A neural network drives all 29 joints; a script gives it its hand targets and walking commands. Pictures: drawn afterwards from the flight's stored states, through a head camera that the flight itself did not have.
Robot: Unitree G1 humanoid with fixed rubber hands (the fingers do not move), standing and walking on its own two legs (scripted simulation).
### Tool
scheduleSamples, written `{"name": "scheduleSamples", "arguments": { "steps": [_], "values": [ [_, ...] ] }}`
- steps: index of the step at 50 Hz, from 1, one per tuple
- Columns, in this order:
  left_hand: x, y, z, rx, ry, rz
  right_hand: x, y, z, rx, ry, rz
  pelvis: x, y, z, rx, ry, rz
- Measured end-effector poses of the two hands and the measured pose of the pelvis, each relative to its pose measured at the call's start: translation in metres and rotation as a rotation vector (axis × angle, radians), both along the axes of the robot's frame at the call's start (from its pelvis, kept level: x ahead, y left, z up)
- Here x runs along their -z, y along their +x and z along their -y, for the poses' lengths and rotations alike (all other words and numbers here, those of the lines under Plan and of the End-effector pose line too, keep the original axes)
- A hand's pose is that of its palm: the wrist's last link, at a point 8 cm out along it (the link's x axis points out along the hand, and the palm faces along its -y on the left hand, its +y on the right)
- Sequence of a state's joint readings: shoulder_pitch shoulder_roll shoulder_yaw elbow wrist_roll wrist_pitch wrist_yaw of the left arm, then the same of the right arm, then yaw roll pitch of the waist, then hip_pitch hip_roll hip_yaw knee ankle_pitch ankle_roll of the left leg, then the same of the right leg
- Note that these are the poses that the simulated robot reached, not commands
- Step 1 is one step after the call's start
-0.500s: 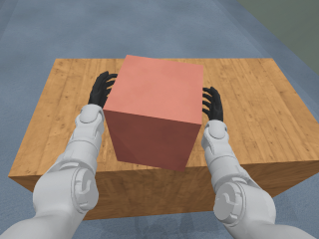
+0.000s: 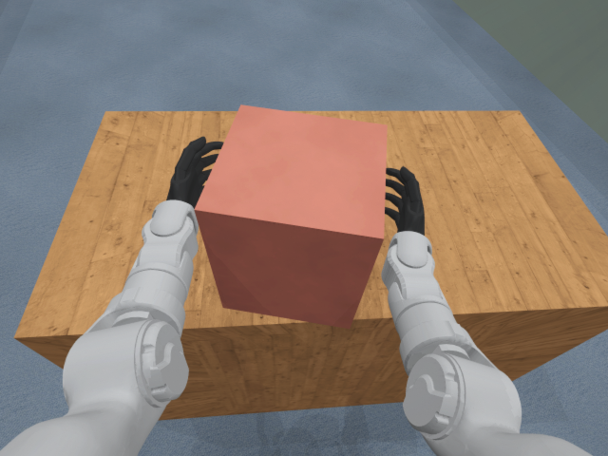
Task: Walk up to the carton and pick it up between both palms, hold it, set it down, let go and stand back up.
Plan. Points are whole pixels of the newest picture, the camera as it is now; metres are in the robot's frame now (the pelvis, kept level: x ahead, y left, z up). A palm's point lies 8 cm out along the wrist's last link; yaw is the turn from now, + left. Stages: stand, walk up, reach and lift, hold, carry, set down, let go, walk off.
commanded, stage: reach and lift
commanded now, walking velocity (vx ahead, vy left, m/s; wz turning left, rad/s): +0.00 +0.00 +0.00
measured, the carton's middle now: (298, 223) +0.44 -0.02 +0.03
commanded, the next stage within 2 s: none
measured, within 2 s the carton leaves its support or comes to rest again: leaves its support in 1.22 s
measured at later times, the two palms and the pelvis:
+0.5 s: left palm (185, 198) +0.44 +0.13 +0.10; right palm (409, 232) +0.39 -0.16 +0.07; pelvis +0.00 +0.00 +0.00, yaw +0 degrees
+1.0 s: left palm (192, 209) +0.42 +0.12 +0.10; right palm (419, 243) +0.37 -0.17 +0.07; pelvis -0.02 +0.00 +0.00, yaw +0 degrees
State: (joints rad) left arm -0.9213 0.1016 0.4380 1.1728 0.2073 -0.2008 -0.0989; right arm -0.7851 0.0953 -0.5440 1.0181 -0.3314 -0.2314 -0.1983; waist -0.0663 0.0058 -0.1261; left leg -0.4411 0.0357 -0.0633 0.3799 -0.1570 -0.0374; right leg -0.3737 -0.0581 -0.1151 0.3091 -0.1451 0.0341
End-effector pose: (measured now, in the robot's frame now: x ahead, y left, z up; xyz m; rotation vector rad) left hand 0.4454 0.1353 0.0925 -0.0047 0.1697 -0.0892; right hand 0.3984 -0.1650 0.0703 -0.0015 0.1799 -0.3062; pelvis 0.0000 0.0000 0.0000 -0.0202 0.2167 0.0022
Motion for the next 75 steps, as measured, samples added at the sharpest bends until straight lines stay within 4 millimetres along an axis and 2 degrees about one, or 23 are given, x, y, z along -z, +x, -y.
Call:
{"name": "scheduleSamples", "arguments": {
  "steps": [20,33,42,57,67,75],
  "values": [
    [-0.001,-0.003,0.000,0.004,0.008,0.031,0.000,-0.005,-0.002,0.016,-0.001,0.039,0.000,-0.001,0.000,0.000,0.000,0.000],
    [-0.007,-0.020,0.003,0.006,0.034,0.110,-0.009,-0.022,0.000,0.040,-0.018,0.119,0.000,-0.013,-0.001,0.000,-0.001,0.013],
    [-0.006,-0.029,0.007,0.006,0.054,0.086,-0.006,-0.031,0.003,0.040,-0.022,0.095,-0.001,-0.021,-0.001,0.000,-0.001,0.021],
    [-0.006,-0.026,0.013,0.012,0.118,0.045,-0.003,-0.029,0.009,0.038,0.004,0.045,-0.001,-0.018,-0.001,0.000,-0.001,0.017],
    [-0.016,-0.034,0.012,-0.007,0.155,0.036,-0.019,-0.030,0.010,0.014,0.027,0.032,-0.001,-0.019,-0.001,0.000,-0.001,0.018],
    [-0.046,-0.039,0.013,-0.020,0.156,0.066,-0.048,-0.032,0.011,0.008,0.062,0.065,0.000,-0.026,-0.003,0.000,-0.003,0.032]
  ]
}}
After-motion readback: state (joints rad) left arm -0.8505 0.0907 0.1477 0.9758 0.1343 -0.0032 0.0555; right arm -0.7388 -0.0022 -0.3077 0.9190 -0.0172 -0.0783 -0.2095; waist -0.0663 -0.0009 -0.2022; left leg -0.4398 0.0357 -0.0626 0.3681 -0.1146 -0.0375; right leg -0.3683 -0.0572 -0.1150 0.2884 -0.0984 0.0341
